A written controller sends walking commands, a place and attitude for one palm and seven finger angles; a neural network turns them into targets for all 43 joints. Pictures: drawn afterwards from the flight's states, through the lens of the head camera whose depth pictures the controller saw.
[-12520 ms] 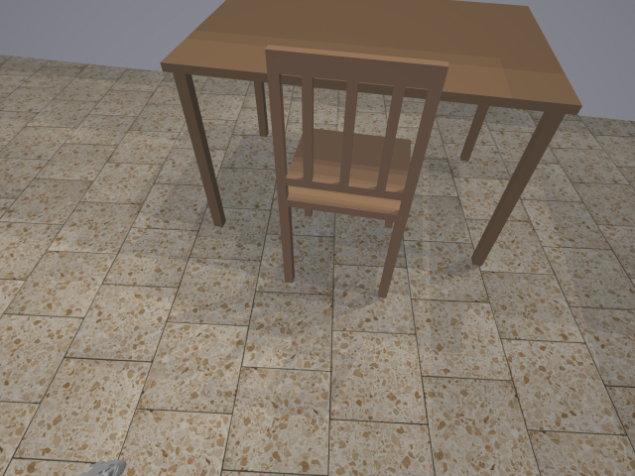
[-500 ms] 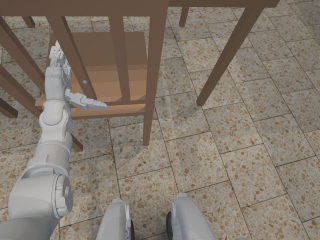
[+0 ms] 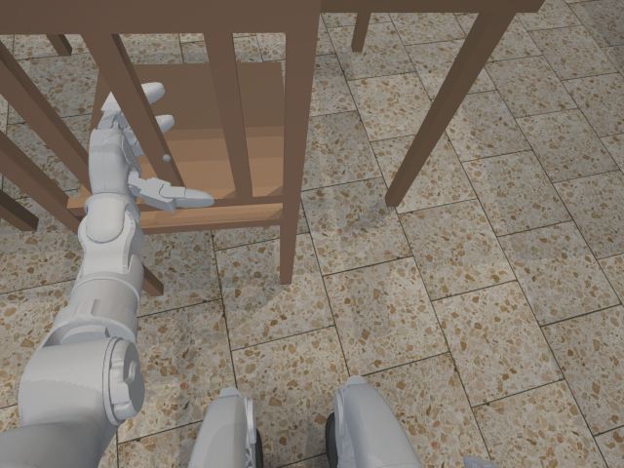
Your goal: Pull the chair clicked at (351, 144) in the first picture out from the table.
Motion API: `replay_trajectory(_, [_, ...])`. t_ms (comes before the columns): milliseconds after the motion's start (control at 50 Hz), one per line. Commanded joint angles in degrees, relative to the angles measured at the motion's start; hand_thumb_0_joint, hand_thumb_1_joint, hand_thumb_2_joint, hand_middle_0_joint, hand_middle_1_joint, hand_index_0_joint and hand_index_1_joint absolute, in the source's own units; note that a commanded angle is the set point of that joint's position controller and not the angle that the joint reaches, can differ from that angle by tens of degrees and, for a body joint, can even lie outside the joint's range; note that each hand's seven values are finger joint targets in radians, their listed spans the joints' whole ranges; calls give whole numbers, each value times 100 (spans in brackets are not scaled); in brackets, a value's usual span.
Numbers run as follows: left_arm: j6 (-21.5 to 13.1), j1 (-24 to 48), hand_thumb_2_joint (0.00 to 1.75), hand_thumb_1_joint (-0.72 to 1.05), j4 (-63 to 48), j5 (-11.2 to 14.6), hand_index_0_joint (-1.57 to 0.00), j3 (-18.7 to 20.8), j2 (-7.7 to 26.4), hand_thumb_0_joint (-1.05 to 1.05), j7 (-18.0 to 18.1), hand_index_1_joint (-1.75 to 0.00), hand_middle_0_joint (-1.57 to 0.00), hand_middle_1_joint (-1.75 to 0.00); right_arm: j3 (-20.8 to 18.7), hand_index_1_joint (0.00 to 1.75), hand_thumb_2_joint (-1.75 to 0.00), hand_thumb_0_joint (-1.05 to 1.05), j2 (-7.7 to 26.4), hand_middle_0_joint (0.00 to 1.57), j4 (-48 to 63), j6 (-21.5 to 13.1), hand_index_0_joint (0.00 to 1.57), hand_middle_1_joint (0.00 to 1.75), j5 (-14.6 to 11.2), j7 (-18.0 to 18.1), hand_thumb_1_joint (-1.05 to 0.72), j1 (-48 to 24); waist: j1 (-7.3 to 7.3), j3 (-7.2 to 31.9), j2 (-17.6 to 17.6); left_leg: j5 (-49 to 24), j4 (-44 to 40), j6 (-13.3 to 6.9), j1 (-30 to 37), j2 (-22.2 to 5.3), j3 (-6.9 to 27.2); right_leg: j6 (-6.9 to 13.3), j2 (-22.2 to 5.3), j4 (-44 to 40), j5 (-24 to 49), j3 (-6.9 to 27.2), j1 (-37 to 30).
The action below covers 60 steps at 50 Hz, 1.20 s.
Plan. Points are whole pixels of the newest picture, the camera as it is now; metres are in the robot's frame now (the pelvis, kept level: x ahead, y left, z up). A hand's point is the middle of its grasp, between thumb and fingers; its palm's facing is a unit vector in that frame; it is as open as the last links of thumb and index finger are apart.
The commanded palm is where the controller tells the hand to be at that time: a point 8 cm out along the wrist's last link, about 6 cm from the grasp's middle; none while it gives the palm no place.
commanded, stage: hook a spindle and tug to test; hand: left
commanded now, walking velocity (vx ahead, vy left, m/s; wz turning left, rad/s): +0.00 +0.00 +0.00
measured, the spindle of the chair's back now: (149, 135) +0.53 +0.18 +0.03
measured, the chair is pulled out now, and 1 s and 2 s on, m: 0.00 0.02 0.14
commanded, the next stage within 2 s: step backward, pulling the chair out in 1.06 s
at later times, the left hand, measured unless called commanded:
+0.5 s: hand (165, 155) +0.50 +0.15 +0.03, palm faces +0.06 -1.00 -0.02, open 5.7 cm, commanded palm +0.46 +0.19 +0.03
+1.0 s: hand (166, 168) +0.48 +0.15 +0.03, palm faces +0.05 -1.00 -0.03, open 5.7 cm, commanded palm +0.43 +0.19 +0.03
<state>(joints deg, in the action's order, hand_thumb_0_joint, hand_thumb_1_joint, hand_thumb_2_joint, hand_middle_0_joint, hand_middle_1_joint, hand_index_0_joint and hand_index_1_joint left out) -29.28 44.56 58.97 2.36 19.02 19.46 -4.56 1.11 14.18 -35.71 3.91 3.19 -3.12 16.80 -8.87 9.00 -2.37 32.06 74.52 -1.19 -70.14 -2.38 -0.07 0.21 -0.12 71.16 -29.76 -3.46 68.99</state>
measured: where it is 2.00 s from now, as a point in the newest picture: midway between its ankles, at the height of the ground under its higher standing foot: outside the picture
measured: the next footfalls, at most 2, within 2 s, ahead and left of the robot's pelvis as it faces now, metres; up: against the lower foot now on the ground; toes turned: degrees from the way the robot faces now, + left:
none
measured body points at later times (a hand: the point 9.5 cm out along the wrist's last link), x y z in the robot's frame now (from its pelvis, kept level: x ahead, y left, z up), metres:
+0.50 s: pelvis +0.00 +0.00 +0.00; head +0.16 +0.02 +0.42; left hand +0.49 +0.21 +0.04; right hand +0.04 -0.26 -0.12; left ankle +0.02 +0.11 -0.62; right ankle +0.03 -0.12 -0.62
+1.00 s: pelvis +0.02 +0.01 +0.01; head +0.17 +0.02 +0.44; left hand +0.47 +0.21 +0.04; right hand +0.09 -0.25 -0.11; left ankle +0.02 +0.11 -0.62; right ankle +0.03 -0.12 -0.62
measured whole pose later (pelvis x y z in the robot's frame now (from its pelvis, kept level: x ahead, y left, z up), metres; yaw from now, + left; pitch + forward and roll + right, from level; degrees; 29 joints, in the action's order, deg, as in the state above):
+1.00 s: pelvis +0.02 +0.01 +0.01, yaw +0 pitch +27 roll -3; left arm -27.6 33.1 45.9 5.3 14.9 14.8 -2.9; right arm -0.1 13.6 -34.2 3.7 2.2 -3.7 16.5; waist -7.0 9.8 -2.1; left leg 33.3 71.4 -1.5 -65.5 -2.2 -1.0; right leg -0.3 -0.1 68.3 -30.8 -2.4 64.8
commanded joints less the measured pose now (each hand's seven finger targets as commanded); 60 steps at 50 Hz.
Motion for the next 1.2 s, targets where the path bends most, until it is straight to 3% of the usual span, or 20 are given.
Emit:
replay_trajectory(0, [-415,2218,49,-5,-1122,47,-46,56,1030,0,-52,-134,-46,-134,-354,30,-90,0,969,20,293,-99,20,30,-20,103,-90,868,-165,2895,-329,-2205,-728,7,2019,165,256,116,150,-792,1861,213,-1506])
replay_trajectory(40, [-414,2146,54,6,-1058,64,-50,69,1016,0,-87,-145,-50,-145,-366,30,-90,0,974,20,300,-104,20,30,-19,100,-90,882,-143,2935,-299,-2165,-733,9,2009,170,251,117,153,-807,1840,216,-1547])
replay_trajectory(60, [-434,2287,56,12,-1159,92,-50,-67,890,0,-110,-145,-50,-145,-355,30,-90,0,956,20,316,-115,20,30,-24,99,-90,877,-178,2970,-450,-2176,-734,10,2106,171,253,123,153,-785,1814,205,-1459])
replay_trajectory(100, [-420,2154,61,23,-1078,84,-50,139,1122,0,-107,-145,-50,-145,-364,30,-90,0,994,20,299,-108,20,30,-19,101,-90,908,-110,2999,-406,-2263,-736,24,2090,163,266,127,151,-774,1869,195,-1522])
replay_trajectory(160, [-401,2245,68,40,-1087,91,-50,-103,850,0,-131,-145,-50,-145,-366,30,-90,0,969,20,298,-107,20,30,-25,87,-90,917,-207,2966,-370,-2235,-727,10,2137,161,277,119,163,-786,1835,184,-1415])
replay_trajectory(220, [-403,2238,76,56,-1140,50,-50,2,976,0,-97,-145,-50,-145,-390,30,-90,0,991,20,275,-81,20,30,-14,93,-90,949,-146,3072,-415,-2416,-728,28,2258,146,311,129,152,-760,1913,165,-1419])
replay_trajectory(280, [-395,2169,83,73,-1348,74,-50,-235,678,0,-80,-145,-50,-145,-419,30,-90,0,979,20,280,-75,20,30,-27,64,-90,938,-163,3168,-681,-2669,-761,80,2676,108,359,138,157,-771,1904,103,-1171])
replay_trajectory(340, [-359,2199,90,90,-1164,11,-50,-124,853,0,-27,-145,-50,-145,-398,30,-90,0,988,20,238,-42,20,30,-14,70,-90,958,-191,2946,-353,-2467,-766,40,2366,121,347,129,167,-800,1872,121,-1302])
replay_trajectory(360, [-369,2233,90,90,-1203,17,-50,-251,710,0,-36,-145,-50,-145,-394,30,-90,0,980,20,262,-52,20,30,-21,69,-90,955,-238,2933,-435,-2415,-769,34,2399,128,341,124,171,-803,1827,124,-1223])
replay_trajectory(400, [-380,2115,90,90,-1207,-7,-50,-74,927,0,-29,-145,-50,-145,-399,30,-90,0,994,20,259,-39,20,30,-14,76,-90,960,-152,3039,-445,-2494,-767,41,2381,133,318,132,164,-787,1938,144,-1378])
replay_trajectory(460, [-376,1880,90,90,-1327,22,-50,-279,621,0,-47,-145,-50,-145,-407,30,-90,0,954,20,328,-34,20,30,-28,52,-90,931,-129,3032,-589,-2636,-814,67,2587,120,341,150,163,-779,1920,102,-1256])
replay_trajectory(540, [-358,1438,90,90,-1586,26,-50,-111,803,0,-17,-145,-50,-145,-406,30,-90,0,940,20,396,-12,20,30,-31,30,-90,902,14,3127,-424,-2763,-855,50,2472,137,265,147,166,-823,2226,155,-1706])
replay_trajectory(660, [-304,836,90,90,-2021,152,-50,-183,669,0,-40,-145,-50,-145,-418,30,-90,0,915,20,495,-52,20,30,-82,24,-90,840,96,3021,-477,-2970,-963,85,2608,108,253,158,173,-836,2347,133,-1782])
replay_trajectory(840, [-245,361,90,90,-2211,179,-50,-448,232,0,30,-145,-50,-145,-458,30,-90,0,861,20,483,-109,20,30,-107,24,-90,775,85,2794,-248,-3141,-969,92,2615,99,219,134,155,-853,2492,119,-1784])
replay_trajectory(980, [-183,-105,90,90,-2660,256,-50,-691,-43,0,-11,-145,-50,-145,-496,30,-90,0,824,20,548,-159,20,30,-129,14,-90,738,208,3014,-454,-3817,-985,157,3058,54,278,148,129,-824,2701,74,-1785])
replay_trajectory(1020, [-154,-291,90,90,-2716,271,-50,-652,14,0,-5,-145,-50,-145,-495,30,-90,0,831,20,580,-170,20,30,-142,20,-90,708,225,2995,-223,-3683,-996,128,2907,66,254,137,135,-849,2767,105,-1939])
replay_trajectory(1100, [-168,18,90,90,-2699,237,-50,-754,-53,0,34,-145,-50,-145,-487,30,-90,0,805,20,504,-227,20,30,-146,58,-90,658,119,2749,-209,-3389,-959,106,2768,87,232,127,116,-844,2669,116,-1812])
replay_trajectory(1140, [-225,479,90,90,-2880,227,-50,-725,61,0,60,-145,-50,-145,-480,30,-90,0,819,20,468,-255,20,30,-137,89,-90,638,62,2839,-294,-3260,-926,92,2726,106,211,123,102,-832,2692,153,-1842])
replay_trajectory(1160, [506,1415,90,90,-3489,-301,-50,-195,1804,0,604,-145,-50,-145,-437,30,-90,0,781,20,895,140,20,30,-487,288,-90,888,427,4042,-699,-3039,-1967,5,4436,104,15,240,-309,-1845,3117,588,-4092])
replay_trajectory(1180, [822,1825,90,90,-3981,-262,-50,-559,1470,0,776,-145,-50,-145,-469,30,-90,0,673,20,999,215,20,30,-564,483,-90,862,298,4020,-920,-3248,-2276,-11,4680,147,-16,202,-314,-2130,3936,589,-4575])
